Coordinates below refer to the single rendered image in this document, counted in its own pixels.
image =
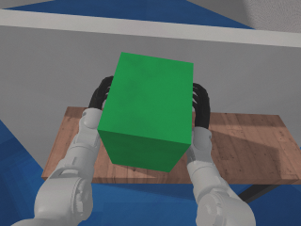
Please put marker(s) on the robot left upper arm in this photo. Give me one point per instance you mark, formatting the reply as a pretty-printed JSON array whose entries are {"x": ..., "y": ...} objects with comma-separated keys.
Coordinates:
[{"x": 61, "y": 202}]

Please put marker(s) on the robot right upper arm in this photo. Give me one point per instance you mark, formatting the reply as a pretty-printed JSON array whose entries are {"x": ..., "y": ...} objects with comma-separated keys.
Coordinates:
[{"x": 215, "y": 209}]

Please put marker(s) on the table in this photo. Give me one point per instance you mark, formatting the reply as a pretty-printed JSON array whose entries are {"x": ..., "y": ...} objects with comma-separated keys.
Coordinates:
[{"x": 247, "y": 149}]

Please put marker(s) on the carton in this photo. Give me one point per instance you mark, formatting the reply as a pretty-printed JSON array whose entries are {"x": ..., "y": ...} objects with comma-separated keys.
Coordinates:
[{"x": 147, "y": 116}]

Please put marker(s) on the robot right forearm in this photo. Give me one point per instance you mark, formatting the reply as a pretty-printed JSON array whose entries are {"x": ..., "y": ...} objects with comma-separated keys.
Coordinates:
[{"x": 203, "y": 173}]

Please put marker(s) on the robot right hand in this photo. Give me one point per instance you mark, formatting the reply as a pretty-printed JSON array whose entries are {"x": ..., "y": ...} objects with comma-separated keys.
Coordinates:
[{"x": 202, "y": 106}]

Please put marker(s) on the robot left hand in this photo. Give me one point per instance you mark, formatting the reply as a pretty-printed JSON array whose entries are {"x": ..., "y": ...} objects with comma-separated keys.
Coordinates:
[{"x": 99, "y": 94}]

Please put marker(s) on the robot left forearm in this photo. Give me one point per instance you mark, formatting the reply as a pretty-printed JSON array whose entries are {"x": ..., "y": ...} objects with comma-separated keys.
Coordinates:
[{"x": 82, "y": 154}]

